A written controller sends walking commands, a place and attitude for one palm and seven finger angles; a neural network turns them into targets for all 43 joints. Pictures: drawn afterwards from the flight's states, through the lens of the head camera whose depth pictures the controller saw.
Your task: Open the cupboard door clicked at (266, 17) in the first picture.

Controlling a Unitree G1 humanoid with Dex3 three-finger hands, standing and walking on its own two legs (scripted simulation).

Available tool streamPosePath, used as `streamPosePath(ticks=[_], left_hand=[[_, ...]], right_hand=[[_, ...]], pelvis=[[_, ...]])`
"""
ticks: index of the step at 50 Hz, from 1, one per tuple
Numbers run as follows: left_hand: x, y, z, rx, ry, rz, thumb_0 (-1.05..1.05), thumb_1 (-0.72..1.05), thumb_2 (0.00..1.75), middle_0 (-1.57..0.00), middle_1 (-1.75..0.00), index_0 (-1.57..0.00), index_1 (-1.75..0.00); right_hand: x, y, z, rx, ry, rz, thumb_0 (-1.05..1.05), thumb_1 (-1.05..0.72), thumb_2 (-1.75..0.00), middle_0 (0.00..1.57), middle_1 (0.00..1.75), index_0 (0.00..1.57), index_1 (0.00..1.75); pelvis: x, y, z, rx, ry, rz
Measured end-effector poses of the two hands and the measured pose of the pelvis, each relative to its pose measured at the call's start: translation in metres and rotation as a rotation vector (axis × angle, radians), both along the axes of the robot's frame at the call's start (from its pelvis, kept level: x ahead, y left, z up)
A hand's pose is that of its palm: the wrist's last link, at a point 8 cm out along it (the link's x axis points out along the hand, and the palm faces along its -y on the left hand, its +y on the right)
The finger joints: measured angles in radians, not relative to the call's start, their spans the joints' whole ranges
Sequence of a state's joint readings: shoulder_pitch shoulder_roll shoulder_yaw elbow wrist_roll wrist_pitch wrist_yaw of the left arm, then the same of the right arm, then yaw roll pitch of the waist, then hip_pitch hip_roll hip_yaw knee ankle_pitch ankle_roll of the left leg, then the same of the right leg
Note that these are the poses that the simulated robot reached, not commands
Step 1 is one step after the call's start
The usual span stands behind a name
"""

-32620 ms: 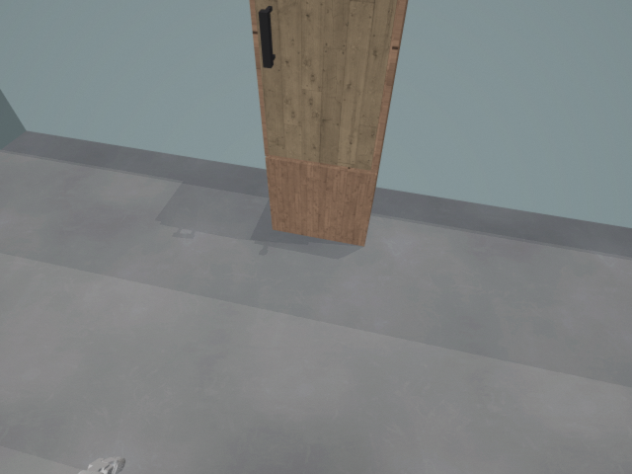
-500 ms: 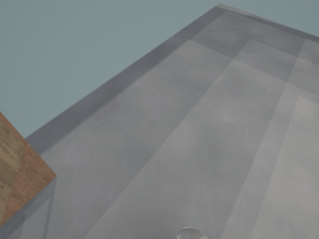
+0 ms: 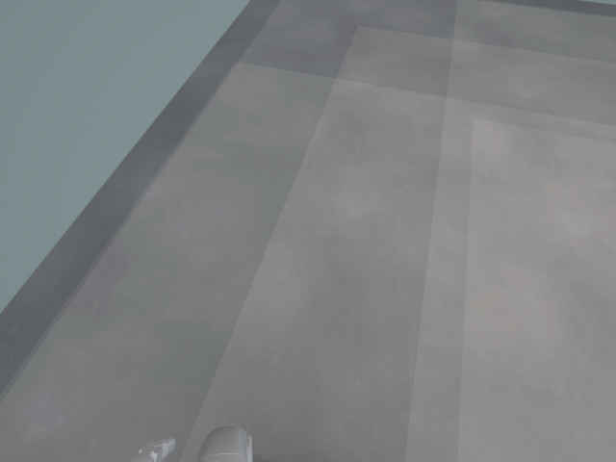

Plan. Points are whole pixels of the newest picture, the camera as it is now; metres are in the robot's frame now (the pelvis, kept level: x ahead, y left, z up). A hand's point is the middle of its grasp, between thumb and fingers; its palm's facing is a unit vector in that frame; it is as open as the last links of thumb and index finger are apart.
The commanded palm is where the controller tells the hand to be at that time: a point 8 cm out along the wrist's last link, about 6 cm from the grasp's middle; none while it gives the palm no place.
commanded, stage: walk to a spot facing it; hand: left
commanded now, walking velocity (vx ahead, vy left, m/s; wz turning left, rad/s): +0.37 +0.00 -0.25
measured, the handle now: out of the picture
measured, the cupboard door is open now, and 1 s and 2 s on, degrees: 44 44 44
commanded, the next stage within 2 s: turn to face it in 0.68 s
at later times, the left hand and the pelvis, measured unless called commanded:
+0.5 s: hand (188, 366) +0.28 +0.21 -0.18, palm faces -0.08 -0.99 -0.14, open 7.4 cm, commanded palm none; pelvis +0.26 +0.03 +0.00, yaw -11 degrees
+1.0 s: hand (297, 195) +0.63 +0.03 -0.15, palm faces -0.36 -0.91 -0.19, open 7.3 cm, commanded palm none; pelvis +0.46 -0.09 +0.00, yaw -18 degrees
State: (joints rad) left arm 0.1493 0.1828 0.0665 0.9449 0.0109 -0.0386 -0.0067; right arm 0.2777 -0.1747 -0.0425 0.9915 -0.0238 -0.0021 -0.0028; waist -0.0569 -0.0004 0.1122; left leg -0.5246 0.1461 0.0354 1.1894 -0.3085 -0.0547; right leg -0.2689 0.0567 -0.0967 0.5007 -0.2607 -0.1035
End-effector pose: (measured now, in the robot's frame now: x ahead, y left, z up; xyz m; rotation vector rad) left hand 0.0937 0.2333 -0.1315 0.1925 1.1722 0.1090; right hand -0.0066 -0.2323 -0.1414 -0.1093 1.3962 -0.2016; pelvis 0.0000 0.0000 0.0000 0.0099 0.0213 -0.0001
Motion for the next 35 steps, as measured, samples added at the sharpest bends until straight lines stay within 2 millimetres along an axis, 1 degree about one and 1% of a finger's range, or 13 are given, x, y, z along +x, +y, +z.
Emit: streamPosePath(ticks=[2,5,8,11,15,17,18,19,21,24,27,31,35], left_hand=[[0.002,0.004,0.004,0.015,0.031,0.019,-0.01,0.94,0.90,-0.20,-0.30,-0.20,-0.30],[0.004,0.008,0.007,0.018,0.079,0.038,-0.01,0.94,0.90,-0.20,-0.30,-0.20,-0.30],[0.006,0.009,0.004,0.013,0.133,0.064,0.00,0.93,0.90,-0.20,-0.30,-0.20,-0.30],[0.008,0.009,-0.001,0.000,0.200,0.089,0.00,0.92,0.90,-0.20,-0.30,-0.20,-0.30],[0.017,0.011,-0.014,-0.027,0.307,0.113,0.00,0.91,0.90,-0.20,-0.30,-0.20,-0.30],[0.029,0.015,-0.023,-0.041,0.357,0.111,0.00,0.91,0.90,-0.20,-0.30,-0.20,-0.30],[0.040,0.017,-0.027,-0.047,0.372,0.103,0.01,0.91,0.90,-0.20,-0.30,-0.20,-0.30],[0.053,0.019,-0.028,-0.049,0.376,0.088,0.01,0.91,0.90,-0.20,-0.30,-0.20,-0.30],[0.089,0.022,-0.028,-0.051,0.355,0.053,0.01,0.91,0.90,-0.20,-0.30,-0.20,-0.30],[0.158,0.024,-0.021,-0.052,0.273,0.000,0.01,0.91,0.90,-0.20,-0.30,-0.20,-0.30],[0.233,0.018,-0.012,-0.051,0.174,-0.067,0.01,0.91,0.90,-0.20,-0.30,-0.20,-0.30],[0.330,0.002,-0.002,-0.035,0.064,-0.168,0.01,0.92,0.90,-0.20,-0.30,-0.19,-0.30],[0.422,-0.029,0.004,-0.013,-0.012,-0.281,0.01,0.92,0.90,-0.20,-0.30,-0.19,-0.30]], right_hand=[[0.050,-0.003,0.005,-0.004,-0.094,0.018,0.00,-0.91,-0.90,0.20,0.30,0.20,0.30],[0.119,-0.005,0.012,-0.006,-0.199,0.047,0.00,-0.91,-0.90,0.20,0.30,0.20,0.30],[0.182,-0.002,0.016,-0.007,-0.273,0.076,0.00,-0.91,-0.90,0.20,0.30,0.20,0.30],[0.240,0.005,0.020,-0.006,-0.324,0.107,0.00,-0.91,-0.90,0.20,0.30,0.20,0.30],[0.312,0.020,0.020,-0.011,-0.383,0.137,0.00,-0.91,-0.90,0.20,0.30,0.20,0.30],[0.337,0.026,0.016,-0.029,-0.420,0.135,0.00,-0.91,-0.90,0.20,0.30,0.20,0.30],[0.343,0.028,0.016,-0.038,-0.426,0.125,0.00,-0.91,-0.90,0.20,0.30,0.20,0.30],[0.345,0.029,0.016,-0.043,-0.421,0.110,0.00,-0.91,-0.90,0.20,0.30,0.20,0.30],[0.340,0.029,0.016,-0.049,-0.384,0.071,0.00,-0.91,-0.90,0.20,0.30,0.20,0.30],[0.315,0.031,0.015,-0.050,-0.279,0.003,0.00,-0.91,-0.90,0.20,0.30,0.20,0.30],[0.286,0.021,0.018,-0.078,-0.170,-0.098,-0.01,-0.94,-0.90,0.21,0.30,0.21,0.30],[0.247,0.014,0.018,-0.074,-0.017,-0.194,-0.01,-0.94,-0.90,0.21,0.30,0.20,0.30],[0.219,0.015,0.014,-0.041,0.115,-0.289,-0.01,-0.93,-0.90,0.20,0.30,0.20,0.30]], pelvis=[[0.018,-0.002,0.004,0.000,0.009,-0.014],[0.047,-0.001,0.007,-0.005,0.013,-0.031],[0.078,0.002,0.006,-0.011,0.010,-0.044],[0.112,0.008,0.003,-0.014,0.004,-0.058],[0.161,0.018,-0.006,-0.008,-0.004,-0.074],[0.188,0.026,-0.016,-0.022,-0.006,-0.100],[0.198,0.028,-0.018,-0.019,-0.010,-0.111],[0.207,0.029,-0.018,-0.012,-0.015,-0.127],[0.226,0.031,-0.013,-0.004,-0.021,-0.152],[0.252,0.032,-0.003,-0.005,-0.023,-0.174],[0.279,0.029,0.005,-0.007,-0.019,-0.207],[0.314,0.019,0.007,-0.007,-0.018,-0.251],[0.348,0.000,0.002,0.002,-0.018,-0.296]])
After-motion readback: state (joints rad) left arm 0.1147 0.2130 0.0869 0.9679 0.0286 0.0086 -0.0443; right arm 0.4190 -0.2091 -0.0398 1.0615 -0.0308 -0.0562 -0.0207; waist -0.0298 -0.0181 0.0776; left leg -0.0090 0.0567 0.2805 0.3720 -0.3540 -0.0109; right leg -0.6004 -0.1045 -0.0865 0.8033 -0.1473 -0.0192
